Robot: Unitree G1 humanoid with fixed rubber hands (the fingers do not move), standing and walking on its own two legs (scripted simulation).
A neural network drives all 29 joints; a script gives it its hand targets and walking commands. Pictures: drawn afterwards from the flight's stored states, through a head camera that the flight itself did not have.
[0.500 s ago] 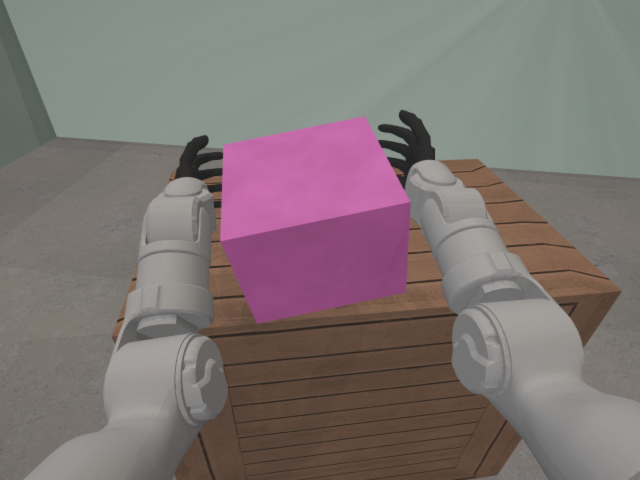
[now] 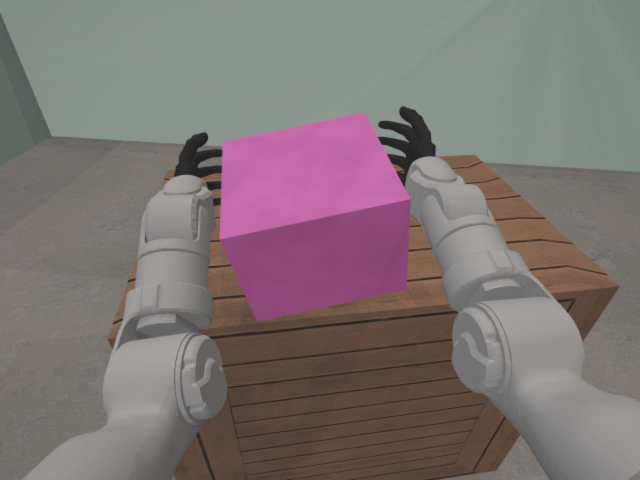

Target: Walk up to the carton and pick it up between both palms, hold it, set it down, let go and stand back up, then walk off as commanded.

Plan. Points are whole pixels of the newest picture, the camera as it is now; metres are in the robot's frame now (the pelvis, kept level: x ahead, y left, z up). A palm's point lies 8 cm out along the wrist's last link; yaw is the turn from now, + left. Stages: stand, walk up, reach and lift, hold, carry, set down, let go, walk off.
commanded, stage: hold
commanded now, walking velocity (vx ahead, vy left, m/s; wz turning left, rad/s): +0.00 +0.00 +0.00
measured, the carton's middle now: (312, 214) +0.38 +0.01 +0.20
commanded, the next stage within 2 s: set down in 1.30 s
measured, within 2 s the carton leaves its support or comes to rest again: neither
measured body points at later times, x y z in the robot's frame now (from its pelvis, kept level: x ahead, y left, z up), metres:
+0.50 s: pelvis +0.00 +0.00 +0.00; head -0.08 +0.02 +0.44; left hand +0.40 +0.16 +0.24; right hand +0.41 -0.13 +0.26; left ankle +0.07 +0.11 -0.74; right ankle +0.03 -0.12 -0.74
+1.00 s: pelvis +0.00 +0.00 +0.00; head -0.08 +0.02 +0.44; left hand +0.40 +0.15 +0.24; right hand +0.41 -0.13 +0.27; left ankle +0.07 +0.11 -0.74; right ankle +0.03 -0.12 -0.74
